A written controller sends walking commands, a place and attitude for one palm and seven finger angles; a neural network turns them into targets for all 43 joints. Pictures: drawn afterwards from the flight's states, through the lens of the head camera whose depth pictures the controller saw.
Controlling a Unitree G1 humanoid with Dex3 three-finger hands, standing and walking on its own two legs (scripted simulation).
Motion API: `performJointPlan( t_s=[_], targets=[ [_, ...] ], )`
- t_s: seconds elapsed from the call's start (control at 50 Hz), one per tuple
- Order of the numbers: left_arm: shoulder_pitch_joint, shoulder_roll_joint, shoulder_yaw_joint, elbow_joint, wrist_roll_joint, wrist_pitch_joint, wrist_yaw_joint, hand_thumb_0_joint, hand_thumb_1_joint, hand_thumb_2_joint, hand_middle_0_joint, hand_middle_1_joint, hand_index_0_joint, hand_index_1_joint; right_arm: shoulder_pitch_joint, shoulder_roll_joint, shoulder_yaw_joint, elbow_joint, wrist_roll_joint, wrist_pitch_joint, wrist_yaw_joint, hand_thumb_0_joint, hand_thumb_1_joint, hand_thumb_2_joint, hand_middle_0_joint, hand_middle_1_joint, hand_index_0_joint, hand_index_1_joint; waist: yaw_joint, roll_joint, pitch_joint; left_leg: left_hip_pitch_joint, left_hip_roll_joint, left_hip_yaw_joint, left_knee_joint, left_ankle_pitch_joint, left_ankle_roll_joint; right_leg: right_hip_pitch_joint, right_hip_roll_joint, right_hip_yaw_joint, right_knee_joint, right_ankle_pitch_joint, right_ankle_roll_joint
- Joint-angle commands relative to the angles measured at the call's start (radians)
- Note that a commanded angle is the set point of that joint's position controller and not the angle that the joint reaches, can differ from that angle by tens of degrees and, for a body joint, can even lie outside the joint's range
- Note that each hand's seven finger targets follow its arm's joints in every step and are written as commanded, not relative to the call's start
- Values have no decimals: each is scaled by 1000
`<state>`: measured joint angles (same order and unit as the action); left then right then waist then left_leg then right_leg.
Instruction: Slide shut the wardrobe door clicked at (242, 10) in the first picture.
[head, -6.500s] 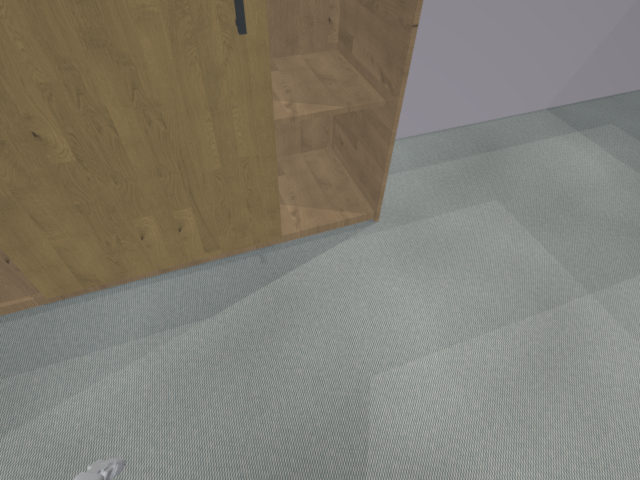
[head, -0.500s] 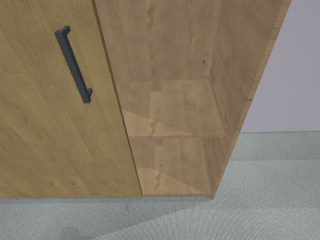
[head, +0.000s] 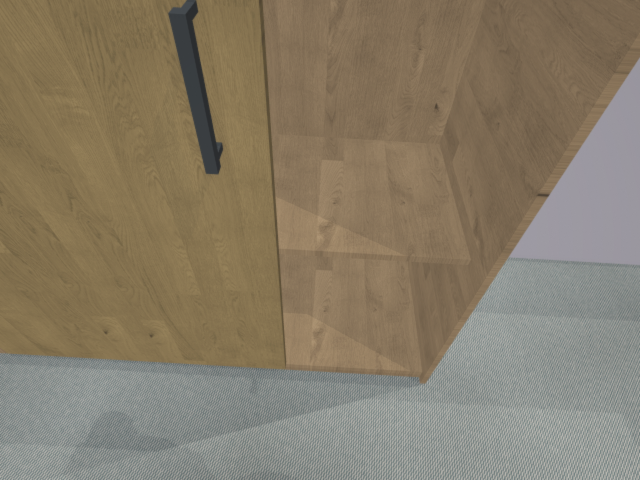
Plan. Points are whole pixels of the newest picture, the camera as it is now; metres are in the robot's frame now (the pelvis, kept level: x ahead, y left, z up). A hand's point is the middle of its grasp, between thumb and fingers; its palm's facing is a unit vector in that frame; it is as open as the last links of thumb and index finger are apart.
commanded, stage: come to a stop and stand still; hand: left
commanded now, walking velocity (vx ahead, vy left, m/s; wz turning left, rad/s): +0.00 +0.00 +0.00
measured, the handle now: (202, 96) +0.51 +0.20 +0.22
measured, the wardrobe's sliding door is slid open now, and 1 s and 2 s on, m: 0.43 0.43 0.43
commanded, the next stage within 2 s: look again from close up in 0.42 s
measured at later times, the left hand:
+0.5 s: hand out of the picture -0.04 +0.20 -0.17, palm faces +0.00 -0.99 -0.17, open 7.3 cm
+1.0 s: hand out of the picture -0.02 +0.14 -0.17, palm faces +0.01 -0.99 -0.15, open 7.3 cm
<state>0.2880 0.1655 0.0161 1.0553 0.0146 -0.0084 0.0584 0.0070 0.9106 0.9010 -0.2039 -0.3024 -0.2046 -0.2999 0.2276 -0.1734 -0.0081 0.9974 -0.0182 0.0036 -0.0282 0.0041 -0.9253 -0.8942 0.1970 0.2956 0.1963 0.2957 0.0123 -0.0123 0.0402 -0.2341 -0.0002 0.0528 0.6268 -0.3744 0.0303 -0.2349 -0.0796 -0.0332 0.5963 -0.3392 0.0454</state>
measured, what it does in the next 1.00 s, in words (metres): stands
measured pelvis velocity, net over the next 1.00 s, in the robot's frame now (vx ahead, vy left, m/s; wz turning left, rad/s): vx -0.02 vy -0.01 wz -0.04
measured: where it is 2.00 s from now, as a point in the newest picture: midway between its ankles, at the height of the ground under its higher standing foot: outside the picture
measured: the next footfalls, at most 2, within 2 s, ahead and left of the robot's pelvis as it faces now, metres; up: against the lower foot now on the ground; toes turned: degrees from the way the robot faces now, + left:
none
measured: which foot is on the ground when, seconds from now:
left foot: down 0.00-1.00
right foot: down 0.00-1.00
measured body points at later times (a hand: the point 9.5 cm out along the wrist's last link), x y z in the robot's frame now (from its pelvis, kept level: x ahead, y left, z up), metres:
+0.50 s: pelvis -0.02 +0.03 +0.01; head -0.02 +0.05 +0.46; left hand -0.03 +0.25 -0.16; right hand -0.02 -0.20 -0.14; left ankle -0.02 +0.10 -0.73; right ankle -0.01 -0.16 -0.73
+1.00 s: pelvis -0.02 -0.01 +0.01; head -0.02 +0.00 +0.46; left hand -0.02 +0.20 -0.15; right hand -0.03 -0.22 -0.15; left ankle -0.02 +0.10 -0.73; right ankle -0.01 -0.16 -0.73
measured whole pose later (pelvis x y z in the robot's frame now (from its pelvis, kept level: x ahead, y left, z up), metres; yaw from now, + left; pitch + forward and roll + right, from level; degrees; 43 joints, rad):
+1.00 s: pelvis -0.02 -0.01 +0.01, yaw -2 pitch -2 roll +0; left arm 0.34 0.12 0.00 1.09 0.01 -0.01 0.04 0.01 0.92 0.90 -0.20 -0.30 -0.20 -0.30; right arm 0.31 -0.13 0.01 1.12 -0.01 -0.01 -0.02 0.01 -0.91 -0.89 0.20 0.30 0.20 0.30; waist 0.00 -0.02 0.01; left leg -0.18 0.01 0.09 0.50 -0.29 0.02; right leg -0.21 -0.06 0.00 0.50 -0.26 0.05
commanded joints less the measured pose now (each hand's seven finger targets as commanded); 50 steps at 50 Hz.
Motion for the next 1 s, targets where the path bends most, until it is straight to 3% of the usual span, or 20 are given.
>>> performJointPlan(
  t_s=[0.0,0.08,0.14,0.18,0.3,0.44,0.64,0.7,0.86,0.98],
  targets=[
    [65,83,2,-42,9,9,-3,0,900,900,-200,-300,-200,-300,58,-116,-14,-44,1,-17,2,0,-900,-900,200,300,200,300,-2,77,44,-55,124,-117,-173,424,23,7,-2,18,-66,131,-61],
    [63,83,-2,-59,11,24,-16,0,900,900,-200,-300,-200,-300,31,-142,-17,-62,1,-13,5,0,-900,-900,200,300,200,300,4,125,92,-127,136,-167,-315,62,36,0,24,-4,-61,36,-51],
    [75,80,-4,-64,14,25,-24,0,900,900,-200,-300,-200,-300,24,-143,-18,-69,0,-14,7,0,-900,-900,200,300,200,300,6,106,94,-135,136,-174,-363,-73,34,-8,20,1,-74,65,-53],
    [80,84,-4,-67,15,19,-27,0,900,900,-200,-300,-200,-300,41,-140,-19,-67,2,-20,5,0,-900,-900,200,300,200,300,4,69,63,-98,134,-167,-356,-22,33,-2,14,8,-90,93,-55],
    [103,79,-6,-54,10,10,-27,0,900,900,-200,-300,-200,-300,67,-126,-13,-41,5,-30,3,0,-900,-900,200,300,200,300,3,42,28,-40,124,-138,-331,104,24,10,-7,32,-128,148,-54],
    [128,70,-9,-24,6,6,-27,0,900,900,-200,-300,-200,-300,97,-116,-7,6,8,-30,2,0,-900,-900,200,300,200,300,3,36,40,-46,115,-121,-333,77,23,24,-18,39,-149,166,-56],
    [139,53,-8,8,2,-3,-19,0,900,900,-200,-300,-200,-300,146,-81,-2,67,11,-34,0,0,-900,-900,200,300,200,300,-4,5,38,-20,100,-77,-280,186,20,38,-28,52,-153,234,-56],
    [137,49,-7,9,2,-1,-18,0,900,900,-200,-300,-200,-300,147,-73,-2,75,12,-32,-1,0,-900,-900,200,300,200,300,-3,30,60,-34,100,-75,-285,152,18,29,-20,54,-159,205,-55],
    [129,38,-5,11,2,-9,-15,0,900,900,-200,-300,-200,-300,146,-45,-6,87,12,-28,0,0,-900,-900,200,300,200,300,-8,-15,61,-15,90,-56,-254,153,10,5,-24,79,-177,212,-62],
    [130,37,-6,11,3,-11,-16,0,900,900,-200,-300,-200,-300,144,-40,-6,93,13,-24,1,0,-900,-900,200,300,200,300,-9,-8,67,-15,89,-52,-251,128,7,-6,-18,88,-200,174,-65]
  ],
)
